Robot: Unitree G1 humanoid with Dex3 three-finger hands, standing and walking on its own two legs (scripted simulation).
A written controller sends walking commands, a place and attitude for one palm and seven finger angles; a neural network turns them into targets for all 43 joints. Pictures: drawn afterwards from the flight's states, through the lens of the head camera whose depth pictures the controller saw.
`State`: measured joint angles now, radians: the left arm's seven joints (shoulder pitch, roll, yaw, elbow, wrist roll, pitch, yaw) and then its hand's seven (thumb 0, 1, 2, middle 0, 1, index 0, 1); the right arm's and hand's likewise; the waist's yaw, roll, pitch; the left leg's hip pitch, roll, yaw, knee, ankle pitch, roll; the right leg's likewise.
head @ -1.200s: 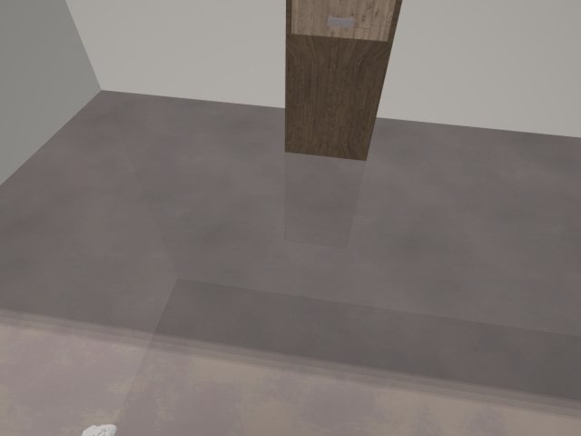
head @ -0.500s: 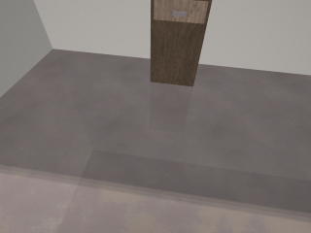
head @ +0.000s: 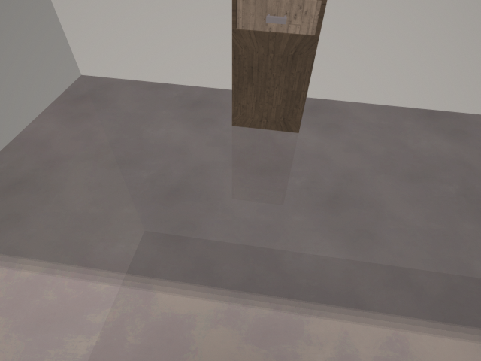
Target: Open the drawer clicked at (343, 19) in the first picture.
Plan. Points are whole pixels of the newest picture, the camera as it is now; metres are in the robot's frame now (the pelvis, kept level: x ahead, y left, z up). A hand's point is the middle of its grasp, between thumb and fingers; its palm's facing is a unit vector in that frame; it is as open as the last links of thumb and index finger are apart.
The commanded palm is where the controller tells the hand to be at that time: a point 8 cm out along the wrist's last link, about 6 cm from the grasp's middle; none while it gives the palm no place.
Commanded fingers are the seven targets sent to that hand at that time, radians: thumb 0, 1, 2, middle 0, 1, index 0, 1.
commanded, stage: look at it before walking up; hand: left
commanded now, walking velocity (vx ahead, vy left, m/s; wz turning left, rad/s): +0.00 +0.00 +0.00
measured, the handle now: (276, 18) +1.66 -0.10 -0.05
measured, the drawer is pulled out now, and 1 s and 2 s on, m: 0.00 0.00 0.00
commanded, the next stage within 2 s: walk to a spot facing it in 0.24 s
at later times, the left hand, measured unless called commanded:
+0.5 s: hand out of the picture +0.06 +0.23 -0.17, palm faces -0.05 -0.95 -0.29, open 7.4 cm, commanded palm none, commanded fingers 0.00 0.90 0.90 -0.20 -0.30 -0.20 -0.30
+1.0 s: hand out of the picture +0.09 +0.15 -0.18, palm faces -0.12 -0.98 -0.15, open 7.4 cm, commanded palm none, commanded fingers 0.00 0.90 0.90 -0.20 -0.30 -0.20 -0.30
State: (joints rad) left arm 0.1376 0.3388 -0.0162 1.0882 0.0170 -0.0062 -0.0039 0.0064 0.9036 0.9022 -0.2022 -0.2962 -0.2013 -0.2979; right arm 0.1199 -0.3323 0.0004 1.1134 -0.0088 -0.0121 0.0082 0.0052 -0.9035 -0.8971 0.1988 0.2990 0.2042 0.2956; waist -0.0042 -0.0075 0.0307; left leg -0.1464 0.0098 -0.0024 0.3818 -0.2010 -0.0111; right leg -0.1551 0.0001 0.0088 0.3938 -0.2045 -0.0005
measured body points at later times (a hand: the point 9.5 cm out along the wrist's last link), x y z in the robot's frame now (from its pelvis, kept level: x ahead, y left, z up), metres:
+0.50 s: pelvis +0.02 +0.00 +0.00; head +0.01 +0.00 +0.45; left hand +0.07 +0.28 -0.15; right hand +0.08 -0.28 -0.14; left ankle +0.00 +0.13 -0.74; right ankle +0.01 -0.12 -0.74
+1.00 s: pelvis +0.18 -0.02 -0.01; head +0.21 -0.02 +0.43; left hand +0.10 +0.20 -0.16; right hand +0.23 -0.26 -0.16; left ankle +0.30 +0.09 -0.70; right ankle +0.01 -0.10 -0.74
